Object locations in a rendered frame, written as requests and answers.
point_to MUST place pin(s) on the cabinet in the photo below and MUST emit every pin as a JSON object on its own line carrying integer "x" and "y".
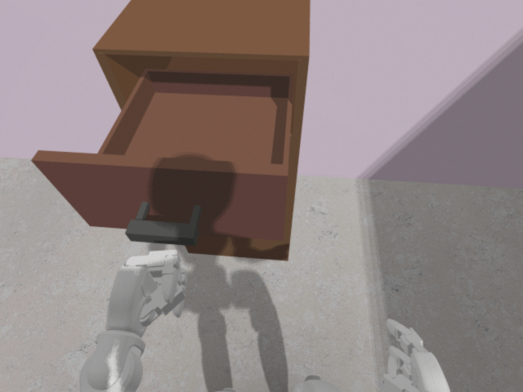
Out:
{"x": 249, "y": 36}

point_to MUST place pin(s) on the handle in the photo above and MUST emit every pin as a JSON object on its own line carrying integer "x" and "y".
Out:
{"x": 147, "y": 231}

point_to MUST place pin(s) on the left robot forearm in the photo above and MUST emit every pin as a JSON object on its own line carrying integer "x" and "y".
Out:
{"x": 115, "y": 365}

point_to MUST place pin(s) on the right robot hand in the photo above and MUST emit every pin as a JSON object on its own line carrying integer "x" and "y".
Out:
{"x": 421, "y": 372}

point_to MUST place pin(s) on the robot right shin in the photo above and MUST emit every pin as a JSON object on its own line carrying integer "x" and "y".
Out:
{"x": 312, "y": 377}

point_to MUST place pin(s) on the left robot hand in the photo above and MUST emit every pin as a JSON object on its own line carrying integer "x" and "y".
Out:
{"x": 158, "y": 276}

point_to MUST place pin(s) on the drawer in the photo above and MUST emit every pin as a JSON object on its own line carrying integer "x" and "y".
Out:
{"x": 219, "y": 140}

